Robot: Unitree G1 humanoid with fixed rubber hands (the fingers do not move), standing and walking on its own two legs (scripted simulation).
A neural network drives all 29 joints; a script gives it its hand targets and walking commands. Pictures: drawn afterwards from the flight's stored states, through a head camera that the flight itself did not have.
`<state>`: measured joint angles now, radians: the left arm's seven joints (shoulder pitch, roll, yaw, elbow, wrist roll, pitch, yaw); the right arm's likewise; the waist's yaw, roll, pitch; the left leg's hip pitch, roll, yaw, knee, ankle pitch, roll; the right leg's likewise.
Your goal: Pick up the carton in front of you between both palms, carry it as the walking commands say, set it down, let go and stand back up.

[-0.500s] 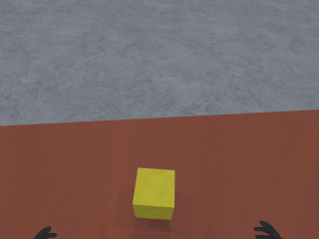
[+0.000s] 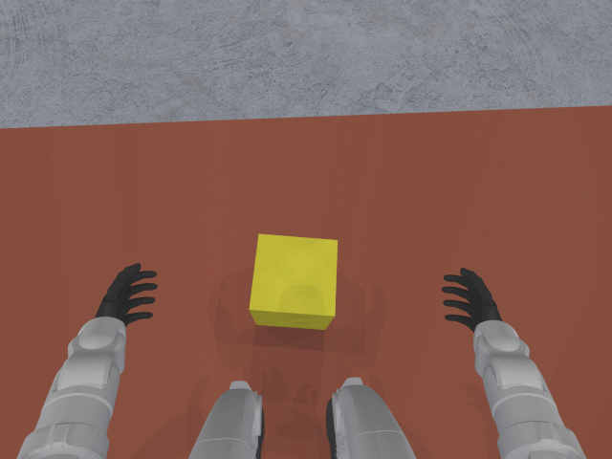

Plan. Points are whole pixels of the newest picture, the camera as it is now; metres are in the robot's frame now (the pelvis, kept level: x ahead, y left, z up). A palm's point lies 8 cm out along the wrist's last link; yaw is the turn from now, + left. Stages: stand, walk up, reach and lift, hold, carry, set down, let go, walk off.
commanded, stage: reach and lift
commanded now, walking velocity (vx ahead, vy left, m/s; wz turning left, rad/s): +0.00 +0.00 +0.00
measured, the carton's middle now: (294, 285) +0.45 -0.01 -0.59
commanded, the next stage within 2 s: none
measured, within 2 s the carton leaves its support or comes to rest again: neither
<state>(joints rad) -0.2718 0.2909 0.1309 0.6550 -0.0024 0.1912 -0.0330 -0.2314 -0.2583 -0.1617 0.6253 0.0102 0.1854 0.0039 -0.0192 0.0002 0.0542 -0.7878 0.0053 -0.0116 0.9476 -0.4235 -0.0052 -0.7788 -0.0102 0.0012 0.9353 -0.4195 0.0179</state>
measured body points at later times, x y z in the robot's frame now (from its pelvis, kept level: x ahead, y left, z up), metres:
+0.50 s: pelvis -0.08 +0.00 -0.07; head +0.23 +0.01 +0.26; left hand +0.48 +0.19 -0.15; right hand +0.45 -0.21 -0.16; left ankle +0.02 +0.12 -0.68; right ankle +0.02 -0.13 -0.68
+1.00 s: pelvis -0.06 +0.00 -0.20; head +0.30 +0.01 +0.08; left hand +0.48 +0.18 -0.37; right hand +0.45 -0.21 -0.37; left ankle +0.02 +0.12 -0.68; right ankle +0.02 -0.13 -0.68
